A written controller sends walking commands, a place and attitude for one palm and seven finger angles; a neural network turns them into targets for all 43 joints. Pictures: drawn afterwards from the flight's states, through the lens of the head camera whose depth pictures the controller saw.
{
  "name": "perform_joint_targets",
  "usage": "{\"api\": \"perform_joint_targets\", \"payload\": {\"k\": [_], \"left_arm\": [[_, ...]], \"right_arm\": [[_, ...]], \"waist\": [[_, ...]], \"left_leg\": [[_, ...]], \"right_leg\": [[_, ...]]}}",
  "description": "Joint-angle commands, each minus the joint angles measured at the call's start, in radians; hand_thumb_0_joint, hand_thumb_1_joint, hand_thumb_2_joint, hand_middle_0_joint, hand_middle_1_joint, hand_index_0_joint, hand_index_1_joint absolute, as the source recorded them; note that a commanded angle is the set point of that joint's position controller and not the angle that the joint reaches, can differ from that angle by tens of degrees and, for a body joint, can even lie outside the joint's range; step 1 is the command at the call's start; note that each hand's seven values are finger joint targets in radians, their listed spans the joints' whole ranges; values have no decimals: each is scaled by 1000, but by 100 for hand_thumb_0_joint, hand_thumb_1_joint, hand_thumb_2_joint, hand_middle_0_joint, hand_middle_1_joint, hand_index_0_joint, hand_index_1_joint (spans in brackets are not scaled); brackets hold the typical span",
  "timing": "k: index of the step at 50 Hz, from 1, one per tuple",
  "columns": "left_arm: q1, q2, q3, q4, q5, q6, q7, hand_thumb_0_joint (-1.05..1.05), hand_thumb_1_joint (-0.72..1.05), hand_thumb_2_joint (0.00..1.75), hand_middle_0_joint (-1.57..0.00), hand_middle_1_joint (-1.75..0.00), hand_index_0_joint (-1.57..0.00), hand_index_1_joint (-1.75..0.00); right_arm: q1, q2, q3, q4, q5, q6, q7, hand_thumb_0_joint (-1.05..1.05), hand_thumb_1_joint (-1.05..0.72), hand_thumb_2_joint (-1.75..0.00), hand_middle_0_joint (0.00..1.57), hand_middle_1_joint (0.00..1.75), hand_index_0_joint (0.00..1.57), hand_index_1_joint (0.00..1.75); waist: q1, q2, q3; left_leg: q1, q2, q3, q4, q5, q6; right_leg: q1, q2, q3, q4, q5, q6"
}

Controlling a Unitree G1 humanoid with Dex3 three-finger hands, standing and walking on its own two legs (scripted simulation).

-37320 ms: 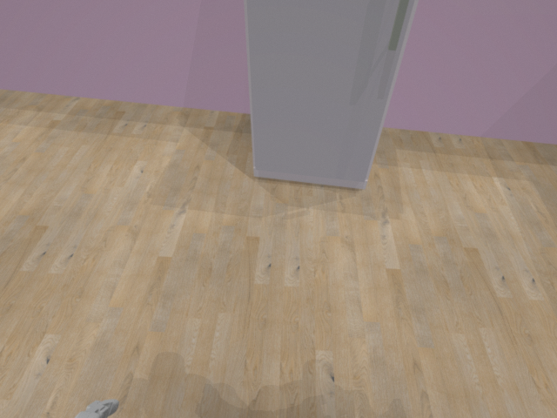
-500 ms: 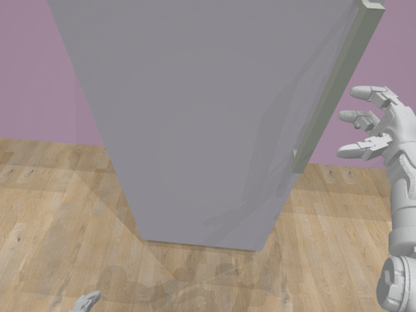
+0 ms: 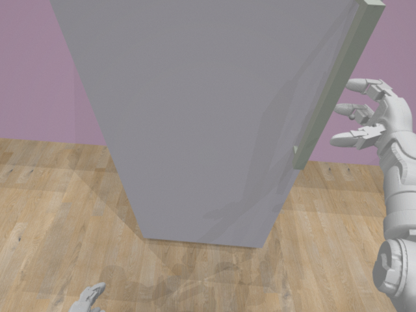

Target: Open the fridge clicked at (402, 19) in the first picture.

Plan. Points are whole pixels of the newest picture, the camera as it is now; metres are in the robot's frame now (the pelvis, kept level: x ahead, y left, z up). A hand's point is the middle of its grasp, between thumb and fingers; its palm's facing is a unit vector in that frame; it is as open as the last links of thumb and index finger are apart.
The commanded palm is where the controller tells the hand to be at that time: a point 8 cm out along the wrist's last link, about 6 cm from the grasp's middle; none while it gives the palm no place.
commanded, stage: feel for the door with the fingertips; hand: right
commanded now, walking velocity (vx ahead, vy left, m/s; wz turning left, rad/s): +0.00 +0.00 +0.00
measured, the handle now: (322, 99) +0.50 -0.18 +0.18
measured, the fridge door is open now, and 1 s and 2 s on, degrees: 0 0 0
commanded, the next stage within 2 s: slide the fingers in behind the handle in 0.26 s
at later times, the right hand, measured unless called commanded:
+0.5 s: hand (346, 110) +0.46 -0.22 +0.18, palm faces +0.03 +1.00 +0.00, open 13.6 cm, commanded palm +0.43 -0.26 +0.18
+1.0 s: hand (340, 114) +0.44 -0.20 +0.18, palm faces +0.03 +1.00 +0.00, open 14.0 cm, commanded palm +0.42 -0.24 +0.18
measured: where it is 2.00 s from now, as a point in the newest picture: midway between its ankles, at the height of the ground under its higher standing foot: outside the picture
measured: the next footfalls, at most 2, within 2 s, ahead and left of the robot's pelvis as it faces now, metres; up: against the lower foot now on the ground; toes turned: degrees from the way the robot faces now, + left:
none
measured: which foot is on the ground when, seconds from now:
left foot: down 0.00-1.00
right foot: down 0.00-1.00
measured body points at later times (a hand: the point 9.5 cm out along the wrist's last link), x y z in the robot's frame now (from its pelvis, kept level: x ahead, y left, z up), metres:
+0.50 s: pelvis +0.00 -0.01 +0.00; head +0.03 +0.00 +0.45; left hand +0.05 +0.26 -0.12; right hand +0.45 -0.27 +0.18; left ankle +0.02 +0.11 -0.74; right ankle -0.02 -0.11 -0.74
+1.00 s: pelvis +0.00 +0.00 +0.00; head +0.02 +0.00 +0.45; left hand +0.12 +0.25 -0.10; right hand +0.44 -0.25 +0.19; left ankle +0.02 +0.11 -0.74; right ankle -0.02 -0.11 -0.74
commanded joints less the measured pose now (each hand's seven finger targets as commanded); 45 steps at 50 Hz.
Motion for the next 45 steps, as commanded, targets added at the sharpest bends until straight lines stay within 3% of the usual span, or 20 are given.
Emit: {"api": "perform_joint_targets", "payload": {"k": [1, 2, 5, 8, 11, 14, 18, 20, 21, 23, 24, 28, 29, 31, 32, 33, 35, 42, 44, 45], "left_arm": [[12, 141, 59, -93, 1, -49, 9, 0, 90, 90, -20, -30, -20, -30], [18, 140, 59, -89, 3, -52, 7, 0, 90, 90, -20, -30, -20, -30], [44, 152, 62, -82, 6, -48, 4, 0, 90, 90, -20, -30, -20, -30], [57, 152, 65, -86, 8, -48, -1, 0, 90, 90, -20, -30, -20, -30], [58, 148, 67, -94, 5, -49, -5, 0, 90, 90, -20, -30, -20, -30], [76, 158, 71, -88, 6, -46, -2, 0, 90, 90, -20, -30, -20, -30], [89, 160, 67, -67, 7, -49, 3, 0, 90, 90, -20, -30, -20, -30], [97, 159, 71, -75, 10, -53, -2, 0, 90, 90, -20, -30, -20, -30], [94, 153, 71, -79, 11, -55, -4, 0, 90, 90, -20, -30, -20, -30], [92, 154, 69, -76, 11, -58, -6, 0, 90, 90, -20, -30, -20, -30], [99, 156, 71, -77, 12, -56, -5, 0, 90, 90, -20, -30, -20, -30], [67, 148, 71, -97, 7, -59, -10, 0, 90, 90, -20, -30, -20, -30], [63, 145, 70, -104, 7, -57, -12, 0, 90, 90, -20, -30, -20, -30], [57, 150, 68, -104, 5, -53, -12, 0, 90, 90, -20, -30, -20, -30], [46, 147, 66, -112, 3, -49, -12, 0, 90, 90, -20, -30, -20, -30], [37, 143, 65, -117, 2, -50, -13, 0, 90, 90, -20, -30, -20, -30], [27, 142, 68, -128, 3, -49, -14, 0, 90, 90, -20, -30, -20, -30], [-10, 128, 57, -124, -1, -43, -3, 0, 90, 90, -20, -30, -20, -30], [-1, 132, 60, -117, 4, -41, 1, 0, 90, 90, -20, -30, -20, -30], [-6, 132, 58, -117, 3, -42, 1, 0, 90, 90, -20, -30, -20, -30]], "right_arm": [[-580, -232, -23, -157, 9, -103, 7, 0, 50, -30, 30, 120, 30, 120], [-597, -235, -25, -152, 6, -113, 6, 0, 50, -30, 30, 120, 30, 120], [-559, -296, -76, -79, 6, -138, 7, 0, 50, -30, 30, 120, 30, 120], [-569, -324, -93, -89, -10, -165, 10, 0, 50, -30, 30, 120, 30, 120], [-580, -282, -61, -141, -1, -177, 17, 0, 50, -30, 30, 120, 30, 120], [-550, -306, -88, -102, 13, -163, 18, 0, 50, -30, 30, 120, 30, 120], [-651, -295, -59, -66, -7, -154, 14, 0, 50, -30, 30, 120, 30, 120], [-616, -297, -72, -96, -9, -167, 6, 0, 50, -30, 30, 120, 30, 120], [-606, -257, -46, -105, -6, -169, 8, 0, 50, -30, 30, 120, 30, 120], [-590, -242, -41, -99, 1, -167, 11, 0, 50, -30, 30, 120, 30, 120], [-564, -254, -54, -92, 11, -171, 9, 0, 50, -30, 30, 120, 30, 120], [-542, -239, -49, -196, 8, -170, 12, 0, 50, -30, 30, 120, 30, 120], [-509, -215, -30, -216, 15, -166, 10, 0, 50, -30, 30, 120, 30, 120], [-465, -266, -90, -190, 18, -142, 0, 0, 50, -30, 30, 120, 30, 120], [-451, -249, -76, -201, 16, -128, -2, 0, 50, -30, 30, 120, 30, 120], [-483, -209, -41, -233, 14, -121, -4, 0, 50, -30, 30, 120, 30, 120], [-436, -249, -87, -279, 14, -114, -22, 0, 50, -30, 30, 120, 30, 120], [-519, -163, -4, -301, 8, -79, -43, 0, 50, -30, 30, 120, 30, 120], [-513, -198, -33, -271, 6, -77, -51, 0, 50, -30, 30, 120, 30, 120], [-534, -194, -29, -284, 5, -81, -52, 0, 50, -30, 30, 120, 30, 120]], "waist": [[42, -14, -284], [43, -40, -290], [31, 32, -304], [20, -25, -342], [30, -64, -342], [33, 17, -314], [60, -50, -261], [44, -51, -325], [46, -55, -337], [47, -40, -318], [44, 15, -315], [21, -70, -352], [18, -68, -347], [9, 2, -311], [3, -23, -304], [16, -33, -293], [-5, -9, -321], [26, -36, -264], [26, 8, -272], [24, -15, -296]], "left_leg": [[114, -3, -68, -24, 174, 18], [108, -4, -71, -21, 187, 19], [147, -4, -73, -5, 207, 15], [160, -5, -75, 10, 243, 19], [133, -11, -71, 8, 252, 20], [139, -14, -64, 0, 231, 17], [62, -15, -63, -14, 150, 17], [86, -18, -61, -3, 176, 21], [84, -19, -60, 0, 188, 21], [74, -20, -56, -1, 179, 21], [101, -20, -54, -3, 189, 20], [106, -21, -58, 6, 221, 26], [115, -20, -54, 7, 230, 28], [126, -23, -55, 3, 232, 24], [126, -21, -55, 2, 219, 25], [112, -20, -52, -1, 216, 25], [144, -21, -57, -1, 237, 25], [100, -17, -57, -21, 184, 23], [110, -16, -56, -24, 177, 22], [124, -14, -60, -19, 197, 23]], "right_leg": [[36, 10, 51, -50, 176, -19], [42, 9, 50, -43, 189, -19], [-7, 7, 49, -38, 193, -21], [4, 8, 45, -34, 232, -18], [36, 4, 44, -31, 252, -18], [7, -1, 46, -35, 232, -22], [0, -1, 57, -45, 163, -17], [29, 0, 60, -38, 205, -16], [43, -2, 60, -36, 221, -14], [38, -4, 61, -37, 209, -11], [22, -5, 59, -36, 218, -17], [69, -5, 56, -39, 259, -10], [70, -6, 54, -36, 279, -10], [37, -6, 56, -47, 259, -13], [31, -5, 52, -53, 244, -12], [42, -5, 54, -56, 245, -11], [55, -5, 50, -51, 268, -15], [68, -2, 56, -62, 210, -14], [65, -3, 58, -56, 205, -18], [68, 2, 56, -57, 218, -17]]}}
